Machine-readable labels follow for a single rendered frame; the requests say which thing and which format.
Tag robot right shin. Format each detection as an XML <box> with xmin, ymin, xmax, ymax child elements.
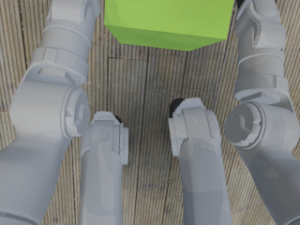
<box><xmin>174</xmin><ymin>97</ymin><xmax>221</xmax><ymax>145</ymax></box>

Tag left robot upper arm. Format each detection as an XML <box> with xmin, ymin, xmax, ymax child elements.
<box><xmin>0</xmin><ymin>80</ymin><xmax>91</xmax><ymax>225</ymax></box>

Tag right robot forearm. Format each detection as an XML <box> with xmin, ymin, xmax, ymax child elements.
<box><xmin>234</xmin><ymin>0</ymin><xmax>297</xmax><ymax>117</ymax></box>

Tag right robot upper arm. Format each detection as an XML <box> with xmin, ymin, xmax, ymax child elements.
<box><xmin>224</xmin><ymin>101</ymin><xmax>300</xmax><ymax>225</ymax></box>

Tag left robot forearm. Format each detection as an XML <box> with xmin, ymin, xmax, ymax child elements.
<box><xmin>9</xmin><ymin>0</ymin><xmax>101</xmax><ymax>125</ymax></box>

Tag left robot thigh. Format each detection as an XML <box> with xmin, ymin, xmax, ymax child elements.
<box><xmin>78</xmin><ymin>120</ymin><xmax>128</xmax><ymax>225</ymax></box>

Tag carton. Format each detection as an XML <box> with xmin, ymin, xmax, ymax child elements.
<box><xmin>104</xmin><ymin>0</ymin><xmax>234</xmax><ymax>52</ymax></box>

